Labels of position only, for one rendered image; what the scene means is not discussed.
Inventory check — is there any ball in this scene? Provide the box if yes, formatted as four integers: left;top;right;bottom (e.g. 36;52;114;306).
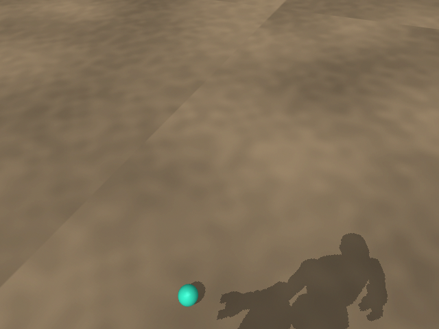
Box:
178;284;198;306

